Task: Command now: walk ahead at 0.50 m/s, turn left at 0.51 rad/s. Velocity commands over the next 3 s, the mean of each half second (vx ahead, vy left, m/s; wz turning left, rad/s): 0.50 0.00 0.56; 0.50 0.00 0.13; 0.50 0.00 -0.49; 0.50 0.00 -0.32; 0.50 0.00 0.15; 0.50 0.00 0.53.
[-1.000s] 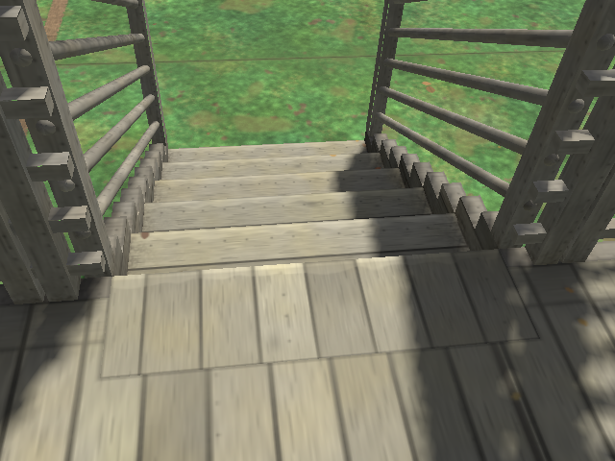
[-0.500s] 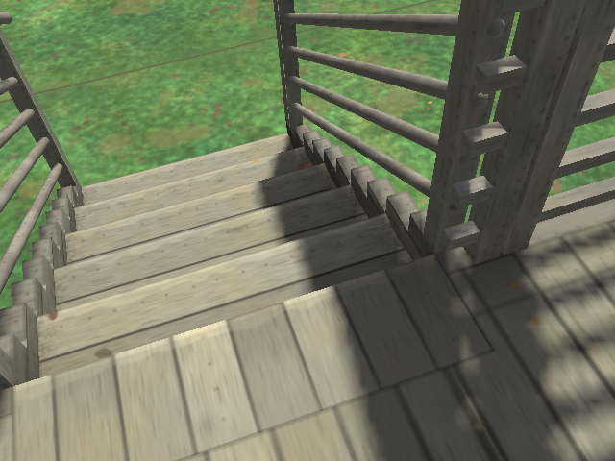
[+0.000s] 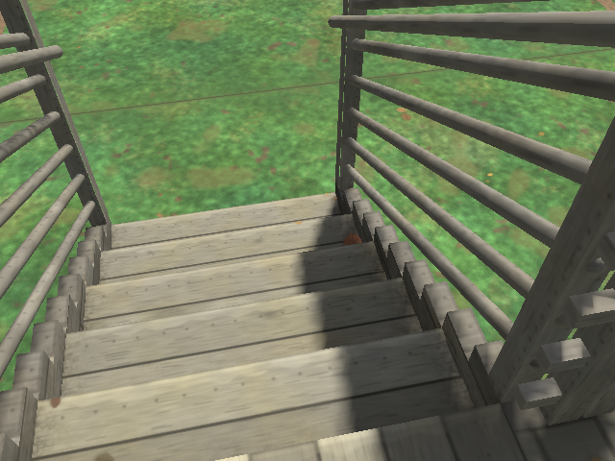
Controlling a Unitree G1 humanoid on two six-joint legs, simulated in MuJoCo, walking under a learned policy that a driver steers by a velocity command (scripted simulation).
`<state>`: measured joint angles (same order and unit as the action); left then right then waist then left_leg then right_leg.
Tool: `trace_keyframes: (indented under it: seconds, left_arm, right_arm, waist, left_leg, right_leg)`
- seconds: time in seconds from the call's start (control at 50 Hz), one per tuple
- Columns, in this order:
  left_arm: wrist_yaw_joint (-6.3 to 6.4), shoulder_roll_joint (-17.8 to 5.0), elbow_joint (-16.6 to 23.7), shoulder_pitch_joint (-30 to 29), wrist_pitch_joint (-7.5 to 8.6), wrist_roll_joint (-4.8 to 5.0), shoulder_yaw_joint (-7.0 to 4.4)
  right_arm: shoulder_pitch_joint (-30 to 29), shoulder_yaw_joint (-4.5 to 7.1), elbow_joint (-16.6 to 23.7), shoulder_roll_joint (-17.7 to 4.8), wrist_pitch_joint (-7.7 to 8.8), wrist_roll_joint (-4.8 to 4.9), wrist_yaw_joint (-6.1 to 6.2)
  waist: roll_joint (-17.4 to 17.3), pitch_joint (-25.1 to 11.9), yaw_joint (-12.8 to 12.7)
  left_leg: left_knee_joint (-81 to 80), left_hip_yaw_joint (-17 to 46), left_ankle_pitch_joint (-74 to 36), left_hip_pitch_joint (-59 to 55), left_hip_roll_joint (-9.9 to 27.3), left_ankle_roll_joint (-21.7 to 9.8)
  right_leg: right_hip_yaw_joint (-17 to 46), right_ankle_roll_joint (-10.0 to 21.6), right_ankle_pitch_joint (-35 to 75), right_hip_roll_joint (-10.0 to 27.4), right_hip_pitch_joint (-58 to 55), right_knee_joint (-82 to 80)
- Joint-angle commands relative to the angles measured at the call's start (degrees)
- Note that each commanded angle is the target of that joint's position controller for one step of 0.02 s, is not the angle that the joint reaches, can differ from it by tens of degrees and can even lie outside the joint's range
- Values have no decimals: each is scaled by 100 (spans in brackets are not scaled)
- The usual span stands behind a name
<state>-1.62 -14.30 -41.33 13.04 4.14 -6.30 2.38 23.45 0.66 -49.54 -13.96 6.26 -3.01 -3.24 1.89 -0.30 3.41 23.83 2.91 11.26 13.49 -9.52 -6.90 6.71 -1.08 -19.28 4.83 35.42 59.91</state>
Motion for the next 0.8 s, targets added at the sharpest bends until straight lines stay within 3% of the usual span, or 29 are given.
trace_keyframes:
  seconds: [0.02, 0.06, 0.1, 0.18, 0.2, 0.22, 0.24, 0.26, 0.28, 0.3, 0.32, 0.34, 0.38, 0.44, 0.46, 0.5, 0.52, 0.54, 0.56, 0.58, 0.62, 0.64, 0.66, 0.68, 0.7, 0.72, 0.74, 0.76, 0.8]
  left_arm:
    - [33, -260, 416, -216, -82, 137, 1]
    - [-33, -316, 614, -784, -108, 199, 11]
    - [-87, -453, 707, -1125, -76, 155, -6]
    - [60, -824, 696, -1075, 131, 240, -146]
    - [112, -996, 491, -228, 245, 282, -258]
    - [161, -1360, 215, 1223, 314, 414, -345]
    - [92, -1247, -89, 2017, 163, 361, -289]
    - [126, -1124, -132, 1587, 203, 304, -345]
    - [150, -752, -15, 818, 219, 393, -265]
    - [178, -265, 21, 512, 190, 419, -116]
    - [224, 38, 7, 244, 203, 438, -47]
    - [296, 37, 27, 63, 209, 428, -69]
    - [420, -308, -74, 123, 281, 418, -225]
    - [332, -887, -179, 273, 358, 224, -460]
    - [282, -920, -280, 441, 362, 194, -466]
    - [213, -839, -503, 717, 326, 165, -454]
    - [252, -618, -612, 715, 334, 273, -357]
    - [278, -535, -629, 695, 337, 283, -294]
    - [239, -782, -702, 772, 281, 766, -474]
    - [205, -982, -616, 576, 296, 753, -515]
    - [173, -1128, -673, 676, 183, 567, -593]
    - [185, -1205, -736, 827, 80, 589, -641]
    - [230, -1253, -776, 895, -76, 535, -672]
    - [-215, 100, -1094, 2540, 185, -546, -221]
    - [146, -613, -720, 1651, 52, 554, -546]
    - [-127, -601, -203, 33, 343, 325, -384]
    - [175, -969, -433, 341, 183, 771, -680]
    - [268, -938, -588, 546, 25, 721, -674]
    - [270, -673, -820, 945, -303, 496, -674]
  right_arm:
    - [-848, 189, 715, -848, 239, -27, -104]
    - [-357, 278, 640, -1007, 194, -26, -210]
    - [-149, 314, 696, -1051, 154, -61, -285]
    - [-199, 334, 748, -981, 95, -12, -222]
    - [-296, 291, 786, -838, 135, -64, -186]
    - [149, 113, 971, -158, 271, -70, -82]
    - [369, 69, 955, -36, 283, -36, -95]
    - [-199, 149, 909, -317, 238, -14, -77]
    - [-512, 151, 877, -350, 151, -16, 110]
    - [-417, 149, 810, -343, 72, -116, 223]
    - [-540, 112, 743, -258, 41, -212, 215]
    - [-745, 80, 770, -157, 22, -233, 158]
    - [-1171, 22, 864, -26, -9, -148, 4]
    - [-1498, -63, 1002, -47, -54, -50, -274]
    - [-1510, -46, 1067, -95, -67, -68, -340]
    - [-1417, -21, 947, -71, -87, -114, -392]
    - [-1599, 11, 985, -71, -115, -161, -327]
    - [-1686, 28, 1043, -156, -132, -177, -290]
    - [-1619, 168, 1027, -283, -458, 278, -20]
    - [-1539, 186, 1035, -392, -646, 236, 75]
    - [-1215, 275, 1018, -550, -850, 266, 108]
    - [-592, 311, 820, -509, -802, 144, 126]
    - [97, 407, 682, -657, -695, 100, 156]
    - [974, 602, 329, -1402, -198, -112, 182]
    - [1109, 645, 429, -1445, -377, 259, 265]
    - [1448, 500, 167, -809, 112, -282, 104]
    - [8, 552, 368, -1068, -292, 255, 299]
    - [-320, 457, 479, -839, -403, 333, 341]
    - [-450, 384, 412, -618, -406, 261, 376]
  waist:
    - [-234, 184, -240]
    - [-311, 178, 5]
    - [-430, 208, 88]
    - [-399, 65, -247]
    - [-193, -415, -629]
    - [1042, -2038, -813]
    - [1430, -2661, -987]
    - [427, -993, -986]
    - [359, -301, -790]
    - [293, -546, -600]
    - [288, -523, -499]
    - [295, -500, -421]
    - [173, -390, -533]
    - [38, -202, -629]
    - [-61, -218, -597]
    - [297, -282, -496]
    - [406, -231, -495]
    - [379, -62, -491]
    - [319, 229, -186]
    - [395, 111, -151]
    - [502, -11, -76]
    - [288, -161, 154]
    - [-123, -481, 479]
    - [-2087, -1873, -300]
    - [-1168, -1776, 458]
    - [-993, -485, 911]
    - [-347, 43, 21]
    - [-189, 353, -193]
    - [-522, 360, -378]
  left_leg:
    - [-1328, 1418, 106, 1454, 1227, -930]
    - [-1061, 1356, -192, 1491, 1120, -844]
    - [-736, 1650, -207, 1188, 1301, -875]
    - [219, 2186, -1455, 284, 1413, -483]
    - [1208, 1934, -1918, 706, 1080, -120]
    - [3348, 932, -694, 2116, 31, 513]
    - [4920, 647, 2232, 3456, -91, 776]
    - [5651, 550, 1664, 4201, 597, 747]
    - [5664, 323, 1008, 4194, 1035, 765]
    - [5113, 347, 561, 3618, 1322, 757]
    - [4796, 321, 415, 3236, 1496, 785]
    - [4528, 189, 584, 2988, 1578, 888]
    - [3551, -190, 676, 2807, 1630, 1046]
    - [2405, -616, -449, 2300, 1519, 874]
    - [2241, -487, -710, 2288, 1491, 762]
    - [2373, -388, -992, 2283, 1462, 539]
    - [2318, -391, -968, 2326, 1479, 442]
    - [2206, -411, -976, 2215, 1460, 364]
    - [2537, -489, -1408, 1580, 1338, 354]
    - [2379, -550, -1234, 1245, 1226, 319]
    - [2109, -841, -396, 458, 764, 10]
    - [1668, -919, -223, -229, 477, -143]
    - [774, -619, -157, -1286, 460, -281]
    - [1447, 1138, -3617, -3978, 2060, -1767]
    - [354, 3279, -3428, -3558, 3224, -1837]
    - [-381, 2856, -40, -2467, 2889, -1438]
    - [-548, 2395, -1200, -1553, 2894, -1268]
    - [-562, 1863, -1786, -695, 2730, -1055]
    - [-794, 1098, -1515, 140, 2510, -890]
  right_leg:
    - [-431, -134, 1017, -58, -885, -1328]
    - [-630, -132, 1653, -282, -1310, -1977]
    - [-583, -87, 1794, -364, -1350, -2309]
    - [-546, 339, 1677, -462, -1977, -3117]
    - [-358, 802, 2189, -108, -3135, -2864]
    - [1707, 2410, 3544, 1458, -5667, -2989]
    - [3817, 2979, 2433, 2348, -6539, -3790]
    - [3182, 2283, 1002, 2185, -5233, -4068]
    - [2139, 1811, 408, 1815, -4010, -4299]
    - [1578, 1656, 721, 1582, -3591, -4571]
    - [1045, 1551, 1405, 1342, -3326, -4711]
    - [675, 1503, 1933, 1215, -3146, -4867]
    - [-86, 1434, 2300, 1042, -2993, -5109]
    - [-829, 1581, 3154, 939, -2575, -5278]
    - [-903, 1587, 3628, 1045, -2648, -5188]
    - [-1251, 1483, 3630, 1070, -2830, -4976]
    - [-1363, 1334, 3229, 1102, -2895, -4983]
    - [-1423, 1193, 2833, 1086, -2787, -4964]
    - [-1739, 746, 3588, 1091, -2532, -4464]
    - [-1883, 600, 3879, 970, -2414, -4164]
    - [-2070, 463, 4840, 906, -2551, -3259]
    - [-2133, 453, 5167, 852, -2489, -2184]
    - [-2136, 387, 4016, 538, -1855, -679]
    - [-1423, 116, -1460, -35, -244, 1117]
    - [-799, -24, -1949, -468, 884, 2378]
    - [128, 289, -1355, -384, 1692, 2183]
    - [-89, 309, -569, -92, 1112, 1498]
    - [102, 292, -524, -31, 458, 947]
    - [35, 266, -349, -31, -416, 510]
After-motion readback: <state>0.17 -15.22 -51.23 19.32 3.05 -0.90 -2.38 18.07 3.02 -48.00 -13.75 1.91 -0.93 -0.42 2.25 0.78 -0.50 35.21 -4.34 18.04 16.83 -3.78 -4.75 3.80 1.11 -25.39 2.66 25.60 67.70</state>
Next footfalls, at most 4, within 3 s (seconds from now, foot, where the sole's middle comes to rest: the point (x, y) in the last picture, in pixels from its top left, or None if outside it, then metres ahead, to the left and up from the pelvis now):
0.20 right None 0.31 -0.15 -0.77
0.64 left None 0.43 0.15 -0.77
1.20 right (300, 392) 0.75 0.01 -0.93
1.64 left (214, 350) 0.98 0.26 -1.10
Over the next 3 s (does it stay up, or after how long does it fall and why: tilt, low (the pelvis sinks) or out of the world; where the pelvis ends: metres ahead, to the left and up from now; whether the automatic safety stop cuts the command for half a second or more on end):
stays up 1.67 0.16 -0.69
